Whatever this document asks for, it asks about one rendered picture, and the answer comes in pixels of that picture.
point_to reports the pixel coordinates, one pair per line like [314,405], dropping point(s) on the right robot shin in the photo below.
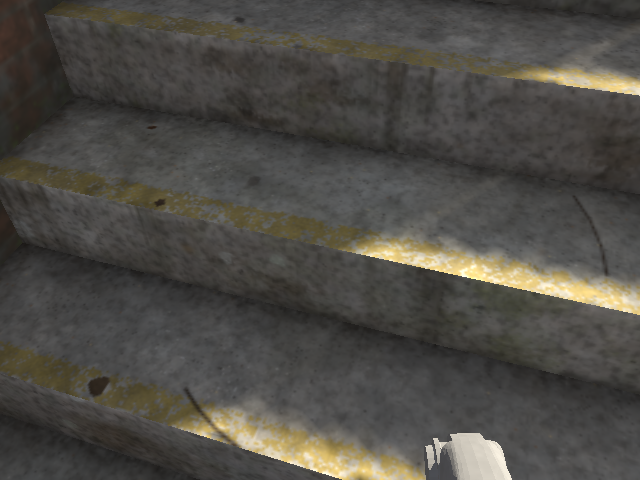
[499,447]

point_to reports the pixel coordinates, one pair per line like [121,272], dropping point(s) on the right robot thigh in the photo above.
[465,456]

